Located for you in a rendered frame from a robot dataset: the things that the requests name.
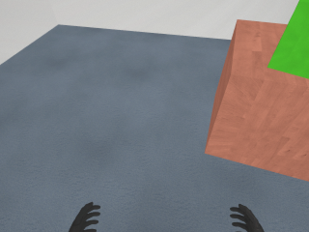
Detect carton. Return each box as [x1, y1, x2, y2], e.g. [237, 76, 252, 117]
[267, 0, 309, 79]

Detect robot left hand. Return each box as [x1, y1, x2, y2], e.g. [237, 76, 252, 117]
[69, 202, 100, 232]

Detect pedestal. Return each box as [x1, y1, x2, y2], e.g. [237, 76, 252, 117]
[205, 19, 309, 182]

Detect robot right hand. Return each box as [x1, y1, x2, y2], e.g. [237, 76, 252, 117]
[230, 204, 265, 232]

